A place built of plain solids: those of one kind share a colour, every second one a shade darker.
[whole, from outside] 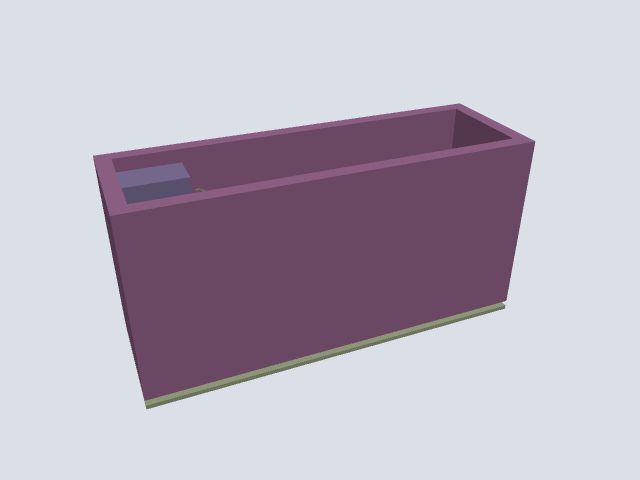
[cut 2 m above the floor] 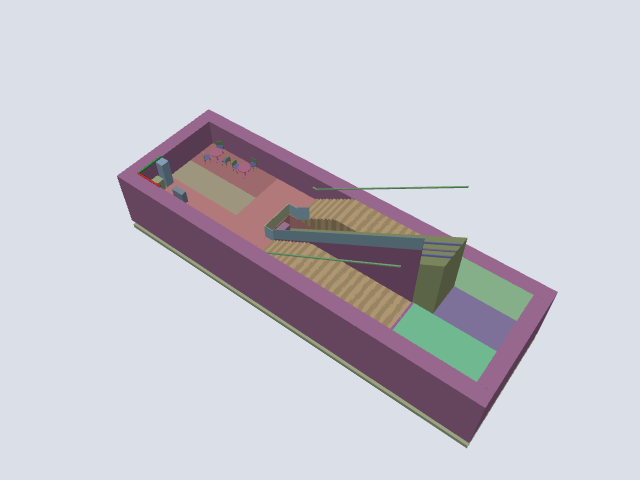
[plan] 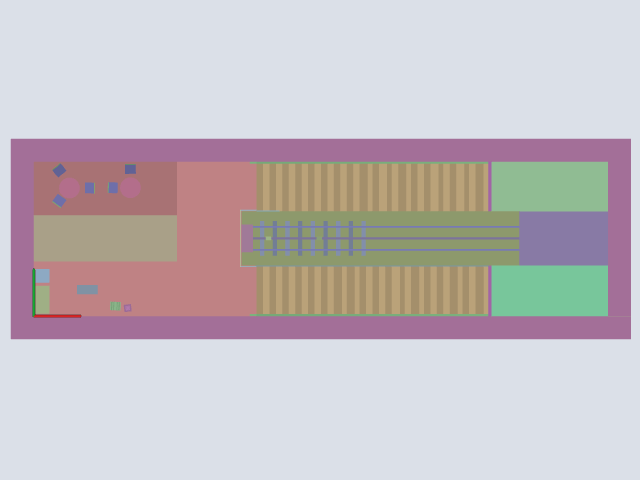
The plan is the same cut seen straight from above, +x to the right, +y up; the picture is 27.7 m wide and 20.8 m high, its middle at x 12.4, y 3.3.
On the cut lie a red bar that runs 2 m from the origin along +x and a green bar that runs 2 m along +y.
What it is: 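A station hall on a slope, the lower terminus of a funicular, closed to the public; the track lies in a pit down its middle, empty; on either side one straight stair of 37 risers at 32 degrees, rising 6.51 m, is the quay; toward the pit the south stair has a balustrade, the north stair an open edge along the car's stand and a guard beyond it; the ticket hall lies at the lower end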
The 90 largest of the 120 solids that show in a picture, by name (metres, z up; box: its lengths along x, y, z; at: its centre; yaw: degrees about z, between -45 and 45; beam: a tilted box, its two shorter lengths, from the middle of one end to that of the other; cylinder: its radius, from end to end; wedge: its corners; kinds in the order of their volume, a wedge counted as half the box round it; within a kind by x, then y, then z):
{
 "wall_1": {"box": [1.0, 6.69, 12.75], "at": [-0.5, 3.35, 5.38]},
 "wall_2": {"wedge": [[9.62, 2.15, 1.32], [9.62, 2.15, 1.58], [9.62, 2.2, 1.32], [9.62, 2.2, 1.58], [19.71, 2.15, 1.32], [19.71, 2.15, 7.94], [19.71, 2.2, 1.32], [19.71, 2.2, 7.94]]},
 "wall_3": {"box": [26.88, 1.0, 12.75], "at": [12.44, -0.5, 5.38]},
 "wall_4": {"box": [26.88, 1.0, 12.75], "at": [12.44, 7.19, 5.38]},
 "wall_5": {"box": [1.0, 6.69, 12.75], "at": [25.38, 3.35, 5.38]},
 "floor_1": {"box": [6.2, 2.37, 2.37], "at": [3.1, 1.19, 0.18]},
 "floor_2": {"box": [6.2, 2.32, 2.37], "at": [3.1, 5.53, 0.18]},
 "floor_3": {"box": [2.8, 6.69, 2.37], "at": [7.6, 3.35, 0.18]},
 "floor_4": {"box": [10.83, 2.2, 2.37], "at": [14.42, 1.1, 0.18]},
 "floor_5": {"box": [10.83, 2.15, 2.37], "at": [14.42, 5.62, 0.18]},
 "step_1": {"box": [0.36, 2.15, 0.93], "at": [10.94, 1.07, 1.78]},
 "step_2": {"box": [0.36, 2.15, 0.93], "at": [10.94, 5.62, 1.78]},
 "step_3": {"box": [0.36, 2.15, 1.11], "at": [11.22, 1.07, 1.87]},
 "step_4": {"box": [0.36, 2.15, 1.11], "at": [11.22, 5.62, 1.87]},
 "step_5": {"box": [0.36, 2.15, 1.28], "at": [11.5, 1.07, 1.96]},
 "step_6": {"box": [0.36, 2.15, 1.28], "at": [11.5, 5.62, 1.96]},
 "step_7": {"box": [0.36, 2.15, 1.46], "at": [11.78, 1.07, 2.05]},
 "step_8": {"box": [0.36, 2.15, 1.46], "at": [11.78, 5.62, 2.05]},
 "step_9": {"box": [0.36, 2.15, 1.63], "at": [12.06, 1.07, 2.13]},
 "step_10": {"box": [0.36, 2.15, 1.63], "at": [12.06, 5.62, 2.13]},
 "step_11": {"box": [0.36, 2.15, 1.81], "at": [12.34, 1.07, 2.22]},
 "step_12": {"box": [0.36, 2.15, 1.81], "at": [12.34, 5.62, 2.22]},
 "step_13": {"box": [0.36, 2.15, 1.99], "at": [12.62, 1.07, 2.31]},
 "step_14": {"box": [0.36, 2.15, 1.99], "at": [12.62, 5.62, 2.31]},
 "step_15": {"box": [0.36, 2.15, 2.16], "at": [12.9, 1.07, 2.4]},
 "step_16": {"box": [0.36, 2.15, 2.16], "at": [12.9, 5.62, 2.4]},
 "step_17": {"box": [0.36, 2.15, 2.34], "at": [13.18, 1.07, 2.49]},
 "step_18": {"box": [0.36, 2.15, 2.34], "at": [13.18, 5.62, 2.49]},
 "step_19": {"box": [0.36, 2.15, 2.51], "at": [13.46, 1.07, 2.57]},
 "step_20": {"box": [0.36, 2.15, 2.51], "at": [13.46, 5.62, 2.57]},
 "step_21": {"box": [0.36, 2.15, 2.69], "at": [13.73, 1.07, 2.66]},
 "step_22": {"box": [0.36, 2.15, 2.69], "at": [13.73, 5.62, 2.66]},
 "step_23": {"box": [0.36, 2.15, 2.87], "at": [14.01, 1.07, 2.75]},
 "step_24": {"box": [0.36, 2.15, 2.87], "at": [14.01, 5.62, 2.75]},
 "step_25": {"box": [0.36, 2.15, 3.04], "at": [14.29, 1.07, 2.84]},
 "step_26": {"box": [0.36, 2.15, 3.04], "at": [14.29, 5.62, 2.84]},
 "step_27": {"box": [0.36, 2.15, 3.22], "at": [14.57, 1.07, 2.93]},
 "step_28": {"box": [0.36, 2.15, 3.22], "at": [14.57, 5.62, 2.93]},
 "step_29": {"box": [0.36, 2.15, 3.39], "at": [14.85, 1.07, 3.01]},
 "step_30": {"box": [0.36, 2.15, 3.39], "at": [14.85, 5.62, 3.01]},
 "step_31": {"box": [0.36, 2.15, 3.57], "at": [15.13, 1.07, 3.1]},
 "step_32": {"box": [0.36, 2.15, 3.57], "at": [15.13, 5.62, 3.1]},
 "step_33": {"box": [0.36, 2.15, 3.75], "at": [15.41, 1.07, 3.19]},
 "step_34": {"box": [0.36, 2.15, 3.75], "at": [15.41, 5.62, 3.19]},
 "step_35": {"box": [0.36, 2.15, 3.92], "at": [15.69, 1.07, 3.28]},
 "step_36": {"box": [0.36, 2.15, 3.92], "at": [15.69, 5.62, 3.28]},
 "step_37": {"box": [0.36, 2.15, 4.1], "at": [15.97, 1.07, 3.37]},
 "step_38": {"box": [0.36, 2.15, 4.1], "at": [15.97, 5.62, 3.37]},
 "step_39": {"box": [0.36, 2.15, 4.27], "at": [16.25, 1.07, 3.45]},
 "step_40": {"box": [0.36, 2.15, 4.27], "at": [16.25, 5.62, 3.45]},
 "step_41": {"box": [0.36, 2.15, 4.45], "at": [16.52, 1.07, 3.54]},
 "step_42": {"box": [0.36, 2.15, 4.45], "at": [16.52, 5.62, 3.54]},
 "step_43": {"box": [0.36, 2.15, 4.63], "at": [16.8, 1.07, 3.63]},
 "step_44": {"box": [0.36, 2.15, 4.63], "at": [16.8, 5.62, 3.63]},
 "step_45": {"box": [0.36, 2.15, 4.8], "at": [17.08, 1.07, 3.72]},
 "step_46": {"box": [0.36, 2.15, 4.8], "at": [17.08, 5.62, 3.72]},
 "step_47": {"box": [0.36, 2.15, 4.98], "at": [17.36, 1.07, 3.81]},
 "step_48": {"box": [0.36, 2.15, 4.98], "at": [17.36, 5.62, 3.81]},
 "step_49": {"box": [0.36, 2.15, 5.15], "at": [17.64, 1.07, 3.89]},
 "step_50": {"box": [0.36, 2.15, 5.15], "at": [17.64, 5.62, 3.89]},
 "step_51": {"box": [0.36, 2.15, 5.33], "at": [17.92, 1.07, 3.98]},
 "step_52": {"box": [0.36, 2.15, 5.33], "at": [17.92, 5.62, 3.98]},
 "step_53": {"box": [0.36, 2.15, 5.51], "at": [18.2, 1.07, 4.07]},
 "step_54": {"box": [0.36, 2.15, 5.51], "at": [18.2, 5.62, 4.07]},
 "step_55": {"box": [0.36, 2.15, 5.68], "at": [18.48, 1.07, 4.16]},
 "step_56": {"box": [0.36, 2.15, 5.68], "at": [18.48, 5.62, 4.16]},
 "step_57": {"box": [0.36, 2.15, 5.86], "at": [18.76, 1.07, 4.25]},
 "step_58": {"box": [0.36, 2.15, 5.86], "at": [18.76, 5.62, 4.25]},
 "step_59": {"box": [0.36, 2.15, 6.03], "at": [19.04, 1.07, 4.33]},
 "step_60": {"box": [0.36, 2.15, 6.03], "at": [19.04, 5.62, 4.33]},
 "step_61": {"box": [0.36, 2.15, 6.21], "at": [19.31, 1.07, 4.42]},
 "step_62": {"box": [0.36, 2.15, 6.21], "at": [19.31, 5.62, 4.42]},
 "step_63": {"box": [0.36, 2.15, 6.39], "at": [19.59, 1.07, 4.51]},
 "step_64": {"box": [0.36, 2.15, 6.39], "at": [19.59, 5.62, 4.51]},
 "wall_block_1": {"box": [3.86, 2.34, 12.75], "at": [22.96, 3.37, 5.38]},
 "bed_track_1": {"wedge": [[9.0, 2.2, -0.5], [9.0, 2.2, 0.0], [9.0, 4.54, -0.5], [9.0, 4.54, 0.0], [21.03, 2.2, -0.5], [21.03, 2.2, 7.59], [21.03, 4.54, -0.5], [21.03, 4.54, 7.59]]},
 "floor_zus_1": {"box": [5.05, 2.2, 8.88], "at": [22.36, 1.1, 3.44]},
 "floor_zun_1": {"box": [5.05, 2.15, 8.88], "at": [22.36, 5.62, 3.44]},
 "floor_base_1": {"box": [26.88, 8.69, 0.3], "at": [12.44, 3.35, -1.57]},
 "floor_zwa_1": {"box": [6.2, 2.0, 2.37], "at": [3.1, 3.37, 0.18]},
 "rail_track_1": {"wedge": [[9.0, 2.83, -0.05], [9.0, 2.83, 0.14], [9.0, 2.9, -0.05], [9.0, 2.9, 0.14], [21.03, 2.83, 7.54], [21.03, 2.83, 7.73], [21.03, 2.9, 7.54], [21.03, 2.9, 7.73]]},
 "rail_track_2": {"wedge": [[9.0, 3.83, -0.05], [9.0, 3.83, 0.14], [9.0, 3.9, -0.05], [9.0, 3.9, 0.14], [21.03, 3.83, 7.54], [21.03, 3.83, 7.73], [21.03, 3.9, 7.54], [21.03, 3.9, 7.73]]},
 "rail_wall_1": {"wedge": [[9.65, 0.0, 2.4], [9.65, 0.0, 2.48], [9.65, 0.09, 2.4], [9.65, 0.09, 2.48], [19.69, 0.0, 8.74], [19.69, 0.0, 8.82], [19.69, 0.09, 8.74], [19.69, 0.09, 8.82]]},
 "rail_wall_2": {"wedge": [[9.65, 6.6, 2.4], [9.65, 6.6, 2.48], [9.65, 6.69, 2.4], [9.65, 6.69, 2.48], [19.69, 6.6, 8.74], [19.69, 6.6, 8.82], [19.69, 6.69, 8.74], [19.69, 6.69, 8.82]]},
 "bed_duct_1": {"wedge": [[9.0, 3.32, -0.4], [9.0, 3.32, 0.06], [9.0, 3.42, -0.4], [9.0, 3.42, 0.06], [21.03, 3.32, -0.4], [21.03, 3.32, 7.65], [21.03, 3.42, -0.4], [21.03, 3.42, 7.65]]},
 "floor_hda_1": {"box": [0.14, 2.15, 6.56], "at": [19.76, 1.07, 4.6]},
 "floor_hda_2": {"box": [0.14, 2.15, 6.56], "at": [19.76, 5.62, 4.6]},
 "rail_1": {"wedge": [[9.62, 2.15, 1.58], [9.62, 2.15, 2.47], [9.62, 2.2, 1.58], [9.62, 2.2, 2.47], [19.71, 2.15, 7.94], [19.71, 2.15, 8.84], [19.71, 2.2, 7.94], [19.71, 2.2, 8.84]]},
 "tall_1": {"box": [0.61, 0.6, 2.2], "at": [0.38, 1.75, 2.47]},
 "buffer_1": {"box": [0.5, 1.2, 1.26], "at": [9.25, 3.37, 0.58]}
}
